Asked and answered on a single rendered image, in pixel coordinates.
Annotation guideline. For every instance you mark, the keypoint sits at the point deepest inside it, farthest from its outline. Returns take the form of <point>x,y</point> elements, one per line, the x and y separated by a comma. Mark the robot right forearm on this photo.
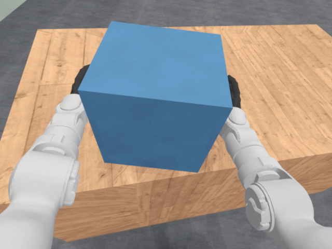
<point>248,154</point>

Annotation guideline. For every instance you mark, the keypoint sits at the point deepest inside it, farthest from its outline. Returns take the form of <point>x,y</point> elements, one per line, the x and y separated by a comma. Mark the pedestal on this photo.
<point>284,74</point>

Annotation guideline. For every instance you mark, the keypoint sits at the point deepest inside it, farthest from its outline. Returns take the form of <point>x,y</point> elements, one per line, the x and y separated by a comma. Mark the carton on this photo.
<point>156,97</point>

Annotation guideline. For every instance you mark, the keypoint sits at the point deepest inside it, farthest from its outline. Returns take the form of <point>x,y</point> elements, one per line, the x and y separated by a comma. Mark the left robot hand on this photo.
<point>79,79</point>

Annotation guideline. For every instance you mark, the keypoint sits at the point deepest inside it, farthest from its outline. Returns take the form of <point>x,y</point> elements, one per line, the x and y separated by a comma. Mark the robot right upper arm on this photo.
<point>282,209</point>

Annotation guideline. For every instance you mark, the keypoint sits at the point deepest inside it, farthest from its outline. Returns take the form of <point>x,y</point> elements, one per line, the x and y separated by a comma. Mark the right robot hand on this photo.
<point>234,91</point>

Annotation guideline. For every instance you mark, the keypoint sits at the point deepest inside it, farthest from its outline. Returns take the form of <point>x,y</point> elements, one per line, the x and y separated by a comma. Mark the robot left upper arm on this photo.
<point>44,183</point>

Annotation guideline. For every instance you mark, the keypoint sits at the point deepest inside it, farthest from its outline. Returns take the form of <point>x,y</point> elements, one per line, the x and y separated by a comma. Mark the robot left forearm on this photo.
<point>63,134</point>

